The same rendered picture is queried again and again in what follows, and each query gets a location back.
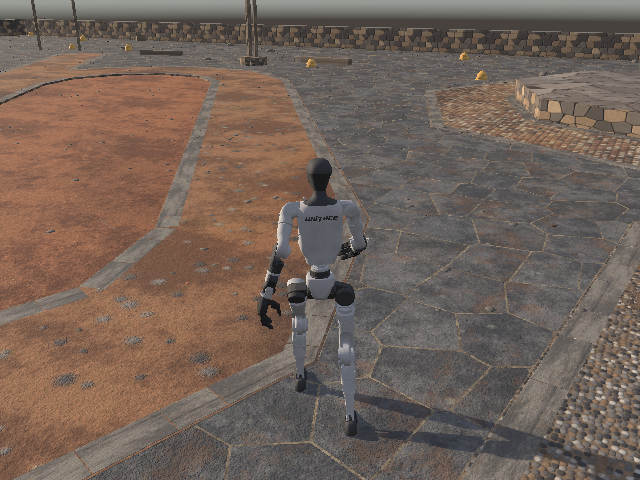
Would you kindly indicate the left robot hand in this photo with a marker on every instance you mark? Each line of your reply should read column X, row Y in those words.
column 262, row 307

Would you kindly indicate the robot right forearm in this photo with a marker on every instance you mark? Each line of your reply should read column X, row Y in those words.
column 359, row 250

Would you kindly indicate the robot left thigh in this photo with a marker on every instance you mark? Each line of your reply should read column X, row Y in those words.
column 297, row 295

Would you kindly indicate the right robot upper arm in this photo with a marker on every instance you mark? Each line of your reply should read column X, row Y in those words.
column 354, row 221

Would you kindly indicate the right robot hand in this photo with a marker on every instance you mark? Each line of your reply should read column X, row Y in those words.
column 347, row 250

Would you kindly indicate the left robot upper arm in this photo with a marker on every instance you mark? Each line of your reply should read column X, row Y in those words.
column 288, row 212

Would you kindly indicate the robot right foot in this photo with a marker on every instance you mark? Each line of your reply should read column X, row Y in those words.
column 350, row 426

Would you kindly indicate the robot left forearm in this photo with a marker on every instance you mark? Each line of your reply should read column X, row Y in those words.
column 273, row 274

